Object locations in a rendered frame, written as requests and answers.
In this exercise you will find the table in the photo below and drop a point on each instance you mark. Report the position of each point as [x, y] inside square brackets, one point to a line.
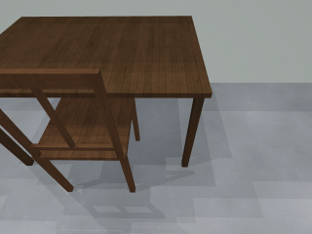
[138, 57]

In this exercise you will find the chair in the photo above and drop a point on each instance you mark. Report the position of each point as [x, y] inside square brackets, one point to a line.
[80, 128]

